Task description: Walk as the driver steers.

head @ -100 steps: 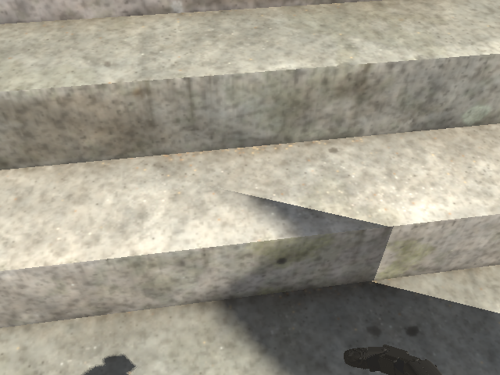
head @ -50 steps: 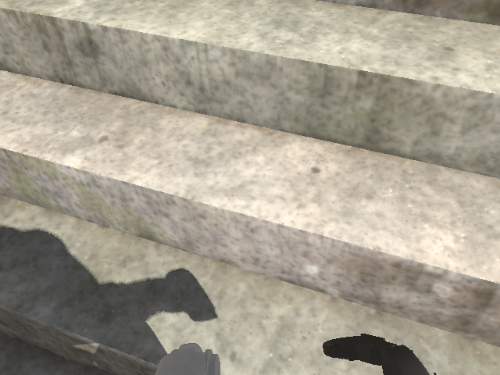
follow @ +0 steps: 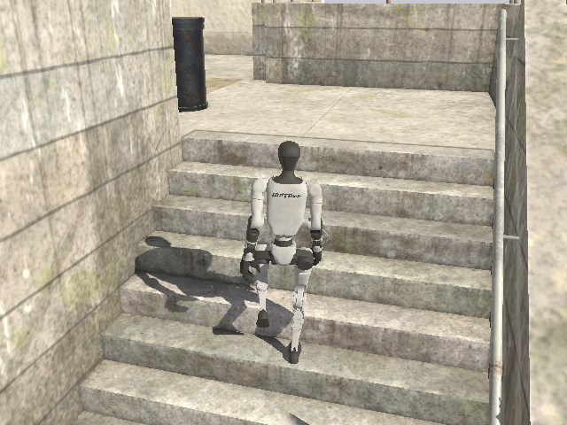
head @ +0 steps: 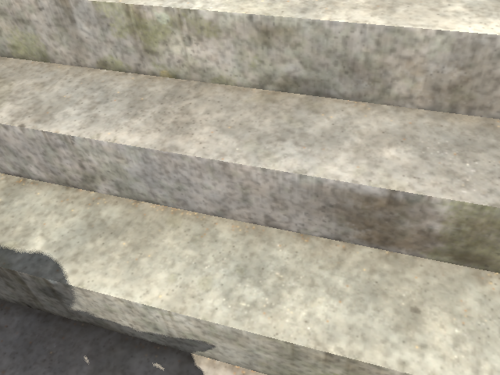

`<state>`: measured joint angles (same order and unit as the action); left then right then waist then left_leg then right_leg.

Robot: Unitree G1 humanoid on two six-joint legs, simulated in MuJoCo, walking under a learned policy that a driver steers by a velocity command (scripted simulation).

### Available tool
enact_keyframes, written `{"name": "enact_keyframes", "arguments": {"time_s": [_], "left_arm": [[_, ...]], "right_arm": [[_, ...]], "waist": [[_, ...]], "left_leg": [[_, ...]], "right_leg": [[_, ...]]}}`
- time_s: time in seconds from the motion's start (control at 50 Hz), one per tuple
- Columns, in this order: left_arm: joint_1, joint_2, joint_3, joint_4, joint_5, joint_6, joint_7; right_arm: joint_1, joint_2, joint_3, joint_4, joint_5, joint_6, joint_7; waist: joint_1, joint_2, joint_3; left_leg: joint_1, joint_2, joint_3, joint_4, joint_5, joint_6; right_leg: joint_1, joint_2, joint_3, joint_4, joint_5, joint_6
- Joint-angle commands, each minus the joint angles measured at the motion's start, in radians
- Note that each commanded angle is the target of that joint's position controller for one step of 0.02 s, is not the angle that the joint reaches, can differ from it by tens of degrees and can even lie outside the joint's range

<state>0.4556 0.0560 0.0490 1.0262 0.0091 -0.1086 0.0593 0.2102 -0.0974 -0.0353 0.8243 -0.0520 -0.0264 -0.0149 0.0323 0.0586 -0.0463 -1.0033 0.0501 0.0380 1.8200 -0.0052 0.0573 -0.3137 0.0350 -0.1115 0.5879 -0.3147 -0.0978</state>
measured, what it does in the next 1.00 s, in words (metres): climbs, turning right: left foot 0.19 m higher, then right foot 0.19 m higher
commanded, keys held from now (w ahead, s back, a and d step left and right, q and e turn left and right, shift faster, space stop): w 0.24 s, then w+e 0.76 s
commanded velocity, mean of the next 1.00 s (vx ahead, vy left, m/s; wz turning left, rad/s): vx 0.45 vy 0.00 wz -0.32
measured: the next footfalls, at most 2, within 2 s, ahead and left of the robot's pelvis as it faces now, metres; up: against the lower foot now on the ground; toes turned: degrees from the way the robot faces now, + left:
left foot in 0.38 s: +0.34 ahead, +0.24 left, +0.19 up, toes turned +2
right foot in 0.90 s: +0.56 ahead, +0.00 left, +0.38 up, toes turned -19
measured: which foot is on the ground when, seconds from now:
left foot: up 0.00-0.36, down 0.38-0.96, up 0.98-1.00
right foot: down 0.00-0.40, up 0.42-0.88, down 0.90-1.00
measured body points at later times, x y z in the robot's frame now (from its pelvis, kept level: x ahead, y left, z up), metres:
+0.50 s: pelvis +0.24 +0.13 +0.11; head +0.26 +0.13 +0.56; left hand +0.24 +0.37 -0.04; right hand +0.39 -0.10 -0.01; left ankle +0.30 +0.23 -0.54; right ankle +0.10 -0.05 -0.43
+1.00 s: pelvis +0.49 +0.11 +0.27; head +0.49 +0.12 +0.72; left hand +0.76 +0.24 +0.18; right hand +0.41 -0.08 +0.11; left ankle +0.35 +0.25 -0.41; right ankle +0.52 +0.01 -0.35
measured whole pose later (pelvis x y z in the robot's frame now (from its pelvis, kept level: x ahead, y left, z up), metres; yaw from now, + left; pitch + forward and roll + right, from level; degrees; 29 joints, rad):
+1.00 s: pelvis +0.49 +0.11 +0.27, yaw -20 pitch +8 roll -5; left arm -0.02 0.16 -0.01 0.83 0.02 0.02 -0.07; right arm 0.37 -0.18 0.01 1.15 -0.10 -0.10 0.15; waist 0.04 0.09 -0.19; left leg -0.26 0.14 0.12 0.83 0.18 0.11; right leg -0.87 0.12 -0.12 1.23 -0.52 -0.11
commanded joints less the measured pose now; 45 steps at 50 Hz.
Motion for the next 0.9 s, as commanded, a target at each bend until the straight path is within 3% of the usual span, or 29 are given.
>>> {"name": "enact_keyframes", "arguments": {"time_s": [0.02,0.12,0.18,0.24,0.26,0.28,0.3,0.32,0.34,0.36,0.38,0.4,0.42,0.44,0.46,0.48,0.5,0.52,0.54,0.58,0.6,0.66,0.74,0.78,0.82,0.84,0.86,0.88,0.9], "left_arm": [[0.144,0.101,0.026,-0.005,0.004,-0.012,0.003],[0.178,0.115,0.027,0.005,0.026,-0.038,-0.009],[0.167,0.126,0.025,0.019,0.032,-0.047,-0.021],[0.174,0.111,0.013,0.054,0.003,-0.027,-0.01],[0.155,0.132,0.015,0.032,-0.007,-0.019,-0.005],[0.217,0.068,-0.042,0.153,0.128,0.015,-0.159],[0.134,0.157,-0.032,0.077,0.09,0.0,-0.214],[0.03,0.256,-0.016,0.045,0.084,-0.01,-0.235],[-0.001,0.342,0.006,0.029,0.04,-0.032,-0.238],[-0.001,0.373,0.018,0.03,0.016,-0.047,-0.229],[0.071,0.352,0.021,0.088,0.037,-0.035,-0.228],[0.141,0.231,-0.007,0.082,0.105,-0.024,-0.248],[0.195,0.18,0.0,0.067,0.089,0.0,-0.268],[0.107,0.188,0.024,0.074,0.037,0.011,-0.261],[0.011,0.141,0.021,0.044,0.012,0.011,-0.23],[0.0,0.096,-0.006,0.045,0.024,0.008,-0.2],[-0.049,0.085,-0.023,0.035,0.029,0.009,-0.186],[-0.065,0.087,-0.036,0.036,0.03,0.021,-0.178],[-0.09,0.075,-0.036,0.023,0.009,0.035,-0.177],[-0.141,0.067,-0.045,0.009,-0.007,0.051,-0.183],[-0.185,0.058,-0.057,-0.006,-0.014,0.053,-0.192],[-0.316,0.092,-0.07,-0.062,-0.009,0.043,-0.185],[-0.555,0.154,-0.074,-0.179,-0.019,0.067,-0.153],[-0.636,0.128,-0.078,-0.215,-0.006,0.105,-0.127],[-0.82,0.141,-0.083,-0.302,0.004,0.148,-0.129],[-0.757,0.099,-0.086,-0.31,0.007,0.164,-0.159],[-0.749,0.108,-0.083,-0.32,-0.016,0.17,-0.182],[-0.595,0.1,-0.083,-0.298,-0.004,0.171,-0.186],[-0.481,0.121,-0.071,-0.269,0.008,0.15,-0.167]], "right_arm": [[-0.202,0.027,0.016,-0.128,0.0,-0.022,0.011],[-0.332,0.035,0.024,-0.241,0.004,-0.014,0.006],[-0.442,0.072,0.049,-0.344,0.018,-0.01,0.0],[-0.532,0.063,0.069,-0.461,0.04,0.006,0.009],[-0.487,0.043,0.07,-0.451,0.028,0.015,0.025],[-0.821,-0.018,0.12,-0.491,0.015,0.084,0.077],[-0.641,0.002,0.108,-0.399,0.001,0.107,0.108],[-0.451,-0.043,0.096,-0.328,0.011,0.117,0.122],[-0.352,-0.111,0.075,-0.288,0.024,0.118,0.126],[-0.305,-0.152,0.072,-0.24,0.042,0.102,0.114],[-0.191,-0.184,0.052,-0.177,0.024,0.105,0.093],[0.105,-0.205,0.049,-0.057,0.029,0.085,0.077],[0.349,-0.329,0.004,0.023,-0.015,0.08,0.075],[0.345,-0.352,-0.015,0.096,-0.016,0.036,0.081],[0.179,-0.318,-0.006,0.139,0.02,0.002,0.09],[0.044,-0.211,0.014,0.161,0.037,-0.027,0.091],[-0.062,-0.095,0.041,0.174,0.037,-0.035,0.091],[-0.116,-0.009,0.068,0.193,-0.007,-0.035,0.095],[-0.146,0.029,0.079,0.187,-0.012,-0.04,0.101],[-0.15,0.02,0.071,0.191,-0.002,-0.052,0.083],[-0.111,-0.008,0.065,0.212,-0.022,-0.05,0.073],[0.082,-0.021,0.082,0.295,-0.075,-0.056,0.071],[0.27,-0.075,0.084,0.316,-0.101,-0.058,0.09],[0.422,-0.075,0.09,0.355,-0.109,-0.06,0.101],[0.302,-0.11,0.086,0.331,-0.071,-0.047,0.145],[0.253,-0.194,0.071,0.313,-0.026,-0.07,0.148],[0.286,-0.263,0.064,0.329,-0.016,-0.099,0.146],[0.268,-0.33,0.044,0.333,0.001,-0.12,0.133],[0.247,-0.332,0.029,0.317,0.021,-0.121,0.124]], "waist": [[0.035,-0.11,0.099],[0.044,-0.093,0.17],[0.04,-0.104,0.201],[0.029,-0.141,0.202],[0.034,-0.127,0.154],[0.046,-0.006,-0.079],[-0.039,-0.232,-0.084],[-0.144,-0.238,-0.205],[-0.202,-0.253,-0.284],[-0.201,-0.24,-0.301],[-0.214,-0.276,-0.337],[-0.248,0.003,-0.533],[-0.267,0.231,-0.574],[-0.251,0.273,-0.321],[-0.145,0.285,-0.148],[-0.068,0.119,-0.115],[-0.019,-0.062,-0.124],[0.045,-0.149,-0.121],[0.074,-0.142,-0.089],[0.099,-0.093,-0.046],[0.081,-0.011,-0.038],[0.055,-0.044,-0.018],[-0.032,-0.043,-0.036],[-0.082,0.041,-0.017],[-0.056,0.013,0.03],[0.03,0.104,-0.014],[0.049,0.113,-0.073],[0.108,0.144,-0.08],[0.115,0.132,-0.09]], "left_leg": [[-0.436,0.044,-0.025,0.142,-0.098,-0.001],[-0.673,0.08,-0.06,0.326,-0.303,0.033],[-0.793,0.096,-0.064,0.448,-0.435,0.059],[-0.541,0.131,0.03,0.11,-0.434,0.065],[-0.338,0.137,0.104,-0.067,-0.365,0.071],[-0.125,0.078,0.005,-0.316,-0.633,0.193],[0.033,0.016,0.097,-0.194,-0.509,0.15],[0.166,-0.025,0.085,-0.211,-0.326,0.14],[0.244,-0.085,0.107,-0.403,-0.401,0.094],[0.318,-0.141,0.168,-0.661,-0.386,0.08],[0.513,-0.14,0.055,-0.859,-0.32,0.104],[1.014,0.056,-0.418,-0.991,-0.078,0.258],[1.109,0.256,-0.973,-1.39,-0.315,0.284],[0.92,0.276,-1.012,-1.476,-0.721,0.189],[0.747,0.245,-0.815,-1.427,-0.749,0.15],[0.671,0.228,-0.639,-1.367,-0.612,0.161],[0.631,0.228,-0.509,-1.338,-0.489,0.167],[0.559,0.228,-0.392,-1.349,-0.344,0.118],[0.505,0.221,-0.307,-1.391,-0.192,0.082],[0.471,0.187,-0.099,-1.456,-0.101,0.075],[0.494,0.177,-0.075,-1.498,-0.105,0.115],[0.641,0.138,0.029,-1.5,-0.136,0.063],[0.843,0.163,0.103,-1.581,-0.087,0.08],[1.004,0.225,0.062,-1.625,0.02,0.119],[0.85,0.28,0.115,-1.774,0.353,0.136],[0.699,0.258,0.18,-1.748,1.013,0.16],[0.757,0.279,0.213,-1.657,1.456,0.151],[0.972,0.341,0.212,-1.555,1.643,0.141],[1.112,0.326,0.218,-1.465,1.619,0.129]], "right_leg": [[0.316,-0.323,0.483,-0.323,-0.163,-0.153],[0.403,-0.379,0.463,-0.413,-0.166,-0.165],[0.392,-0.388,0.395,-0.456,-0.153,-0.145],[0.22,-0.296,0.248,-0.635,-0.104,-0.121],[0.175,-0.268,0.194,-0.727,0.028,-0.149],[-0.089,-0.301,0.222,-0.672,0.153,-0.136],[-0.045,-0.339,0.181,-0.637,0.674,-0.19],[0.017,-0.344,0.127,-0.543,1.163,-0.186],[0.187,-0.338,0.084,-0.431,1.511,-0.177],[0.335,-0.345,0.079,-0.302,1.773,-0.173],[0.292,-0.309,0.123,-0.1,1.749,-0.137],[-0.159,-0.203,0.234,0.257,1.159,-0.101],[-0.422,-0.011,0.412,0.683,0.491,-0.088],[-0.631,0.05,0.584,1.161,0.526,-0.09],[-0.77,0.063,0.54,1.386,0.522,-0.101],[-0.821,0.046,0.494,1.536,0.52,-0.125],[-0.863,0.019,0.464,1.587,0.509,-0.16],[-0.84,-0.036,0.438,1.525,0.56,-0.171],[-0.818,-0.057,0.429,1.539,0.527,-0.182],[-0.837,-0.063,0.365,1.56,0.402,-0.189],[-0.898,-0.042,0.305,1.771,0.317,-0.207],[-1.089,-0.01,0.276,1.869,0.324,-0.278],[-1.176,-0.061,0.19,1.48,0.376,-0.22],[-1.298,-0.075,0.153,1.395,0.345,-0.193],[-1.058,-0.125,-0.026,1.037,0.043,-0.185],[-0.731,-0.067,-0.132,1.016,0.056,-0.166],[-0.627,-0.001,-0.149,0.994,-0.006,-0.134],[-0.661,0.008,-0.096,0.891,0.015,-0.131],[-0.632,0.065,-0.097,0.677,-0.041,-0.108]]}}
